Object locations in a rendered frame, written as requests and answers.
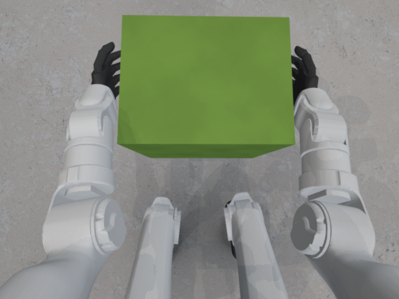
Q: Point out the right robot forearm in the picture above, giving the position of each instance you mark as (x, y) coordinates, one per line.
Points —
(324, 151)

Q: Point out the robot shin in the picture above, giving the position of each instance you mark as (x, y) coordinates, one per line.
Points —
(158, 200)
(245, 195)

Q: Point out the robot left upper arm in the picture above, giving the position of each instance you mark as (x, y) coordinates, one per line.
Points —
(79, 237)

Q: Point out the robot right hand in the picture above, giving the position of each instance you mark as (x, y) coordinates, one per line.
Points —
(305, 74)

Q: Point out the left robot forearm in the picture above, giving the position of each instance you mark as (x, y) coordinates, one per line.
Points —
(87, 170)

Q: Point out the right robot shin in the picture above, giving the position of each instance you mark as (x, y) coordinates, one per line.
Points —
(245, 195)

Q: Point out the carton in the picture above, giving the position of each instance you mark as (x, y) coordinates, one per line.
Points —
(205, 86)

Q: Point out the left robot shin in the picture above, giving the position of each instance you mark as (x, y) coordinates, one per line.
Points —
(158, 200)

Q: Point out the robot right upper arm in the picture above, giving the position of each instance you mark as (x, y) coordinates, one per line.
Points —
(339, 241)

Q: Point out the robot left hand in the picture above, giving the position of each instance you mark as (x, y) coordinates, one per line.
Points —
(104, 69)

